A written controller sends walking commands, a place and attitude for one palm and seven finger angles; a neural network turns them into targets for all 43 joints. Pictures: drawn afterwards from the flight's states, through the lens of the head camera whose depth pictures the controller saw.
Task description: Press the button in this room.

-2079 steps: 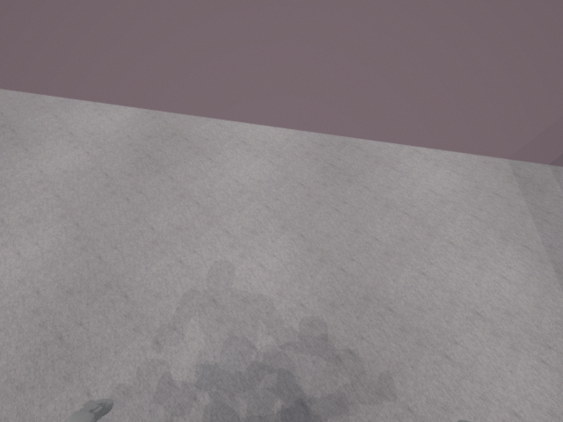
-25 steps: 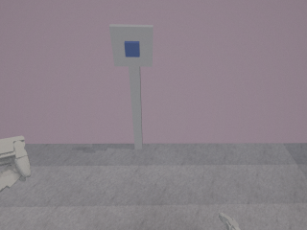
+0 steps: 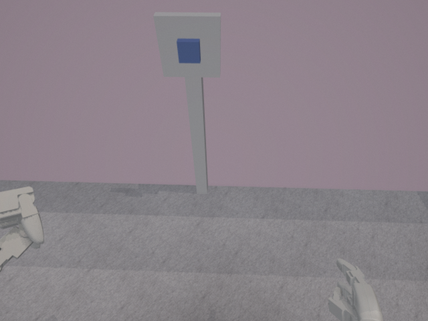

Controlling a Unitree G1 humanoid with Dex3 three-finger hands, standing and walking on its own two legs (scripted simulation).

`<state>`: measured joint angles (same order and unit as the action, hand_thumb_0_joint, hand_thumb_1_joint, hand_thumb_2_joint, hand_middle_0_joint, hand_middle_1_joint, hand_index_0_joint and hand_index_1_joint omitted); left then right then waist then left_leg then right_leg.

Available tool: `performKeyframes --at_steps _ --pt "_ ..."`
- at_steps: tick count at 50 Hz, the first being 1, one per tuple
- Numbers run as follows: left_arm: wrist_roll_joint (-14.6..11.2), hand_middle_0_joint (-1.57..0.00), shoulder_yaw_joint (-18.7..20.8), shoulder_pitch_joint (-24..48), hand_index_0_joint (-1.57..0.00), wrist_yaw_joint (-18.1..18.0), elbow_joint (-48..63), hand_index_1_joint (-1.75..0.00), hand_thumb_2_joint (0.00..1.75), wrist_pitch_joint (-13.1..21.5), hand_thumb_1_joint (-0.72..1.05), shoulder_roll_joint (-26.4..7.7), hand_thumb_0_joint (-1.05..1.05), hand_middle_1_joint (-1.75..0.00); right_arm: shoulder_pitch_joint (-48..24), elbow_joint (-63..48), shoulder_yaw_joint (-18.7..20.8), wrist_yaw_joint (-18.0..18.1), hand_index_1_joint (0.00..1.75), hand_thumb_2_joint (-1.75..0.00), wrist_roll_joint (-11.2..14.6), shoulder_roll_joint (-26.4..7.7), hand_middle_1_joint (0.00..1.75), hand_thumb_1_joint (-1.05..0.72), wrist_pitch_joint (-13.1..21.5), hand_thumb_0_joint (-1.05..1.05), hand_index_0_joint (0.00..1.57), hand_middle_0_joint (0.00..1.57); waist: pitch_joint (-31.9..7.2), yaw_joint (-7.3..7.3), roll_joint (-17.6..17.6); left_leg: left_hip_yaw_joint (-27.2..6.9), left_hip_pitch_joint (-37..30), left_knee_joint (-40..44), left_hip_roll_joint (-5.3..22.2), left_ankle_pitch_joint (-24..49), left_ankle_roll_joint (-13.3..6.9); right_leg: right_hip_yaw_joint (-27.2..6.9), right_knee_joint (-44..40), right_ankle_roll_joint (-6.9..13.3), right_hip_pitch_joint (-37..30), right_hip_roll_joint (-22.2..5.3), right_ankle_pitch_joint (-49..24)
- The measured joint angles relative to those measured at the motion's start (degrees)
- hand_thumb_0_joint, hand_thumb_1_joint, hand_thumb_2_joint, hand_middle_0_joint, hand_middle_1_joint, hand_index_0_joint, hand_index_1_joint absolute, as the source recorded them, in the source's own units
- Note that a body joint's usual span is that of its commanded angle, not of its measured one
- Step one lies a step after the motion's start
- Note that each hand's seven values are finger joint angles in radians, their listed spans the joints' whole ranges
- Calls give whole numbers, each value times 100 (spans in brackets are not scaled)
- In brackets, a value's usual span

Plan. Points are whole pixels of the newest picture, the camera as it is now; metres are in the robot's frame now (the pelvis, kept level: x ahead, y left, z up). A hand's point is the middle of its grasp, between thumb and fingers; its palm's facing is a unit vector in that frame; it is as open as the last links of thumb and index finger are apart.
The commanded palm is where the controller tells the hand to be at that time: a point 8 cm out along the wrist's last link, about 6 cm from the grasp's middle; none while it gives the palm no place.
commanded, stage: stop stepping back and stand still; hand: left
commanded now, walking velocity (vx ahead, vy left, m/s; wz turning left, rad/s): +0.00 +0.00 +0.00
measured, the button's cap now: (189, 50) +0.85 +0.13 +0.09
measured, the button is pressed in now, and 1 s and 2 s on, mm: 0 0 0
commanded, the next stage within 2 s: let the arm hang, fingers relaxed in 0.72 s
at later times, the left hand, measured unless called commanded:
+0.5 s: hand out of the picture +0.19 +0.29 +0.16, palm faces +0.33 -0.83 -0.45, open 3.1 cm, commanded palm +0.13 +0.33 +0.18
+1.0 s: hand (70, 318) +0.14 +0.29 -0.08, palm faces +0.00 -0.92 -0.38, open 3.0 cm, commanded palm none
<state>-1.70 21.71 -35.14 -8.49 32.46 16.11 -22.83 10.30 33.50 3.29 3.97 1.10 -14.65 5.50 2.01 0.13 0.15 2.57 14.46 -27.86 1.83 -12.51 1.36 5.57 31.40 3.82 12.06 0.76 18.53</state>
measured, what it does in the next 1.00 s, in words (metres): shifts its weight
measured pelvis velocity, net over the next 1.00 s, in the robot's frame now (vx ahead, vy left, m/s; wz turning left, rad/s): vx -0.02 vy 0.06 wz -0.01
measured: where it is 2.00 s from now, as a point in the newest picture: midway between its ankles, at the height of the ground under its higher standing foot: outside the picture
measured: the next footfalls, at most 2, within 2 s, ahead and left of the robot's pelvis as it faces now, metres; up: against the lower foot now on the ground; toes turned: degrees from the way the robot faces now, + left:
none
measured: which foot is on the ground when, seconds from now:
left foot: down 0.00-1.00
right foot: down 0.00-1.00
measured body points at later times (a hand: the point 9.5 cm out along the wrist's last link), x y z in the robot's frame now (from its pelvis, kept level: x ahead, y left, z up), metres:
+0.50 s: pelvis -0.01 +0.05 +0.01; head +0.01 +0.06 +0.46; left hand +0.16 +0.33 +0.19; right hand +0.15 -0.17 -0.08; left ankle +0.03 +0.14 -0.73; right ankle -0.01 -0.07 -0.73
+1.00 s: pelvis -0.02 +0.06 +0.00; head -0.01 +0.04 +0.45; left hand +0.14 +0.33 -0.06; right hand +0.12 -0.20 -0.12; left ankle +0.03 +0.14 -0.73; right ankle -0.01 -0.07 -0.73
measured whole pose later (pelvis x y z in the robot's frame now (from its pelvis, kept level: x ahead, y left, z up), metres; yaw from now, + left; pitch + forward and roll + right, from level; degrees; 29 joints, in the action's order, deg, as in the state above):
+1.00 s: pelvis -0.02 +0.06 +0.00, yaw +0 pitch +1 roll +0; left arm 1.8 3.3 -16.7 -0.4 -26.0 -2.0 -16.9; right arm 7.7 46.1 0.1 -1.0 -0.8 -16.5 2.0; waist 0.6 1.3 3.5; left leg 4.4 20.4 -32.2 -0.8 -12.6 -3.3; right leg 3.9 32.9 -0.6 16.8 -2.2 16.6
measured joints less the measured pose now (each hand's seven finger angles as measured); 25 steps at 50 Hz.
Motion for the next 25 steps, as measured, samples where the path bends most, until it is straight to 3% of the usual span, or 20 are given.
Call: performKeyframes --at_steps 13,25 --pt "-36 -131 -213 -160 -131 58 129 -150 90 -353 89 67 1 -150 107 -40 -415 -85 30 -90 -50 444 30 -90 -131 1 20 21 83 -6 -58 128 -9 8 -30 -4 -186 -131 -418 -214 -160 -23 -255" --pt "-59 -131 -144 -114 -131 19 -2 -150 90 -439 89 94 1 -150 191 66 -485 -49 30 -90 -74 447 30 -90 -62 1 21 21 38 -11 -93 192 12 240 -185 193 -382 -183 -691 -403 -155 -166 -512"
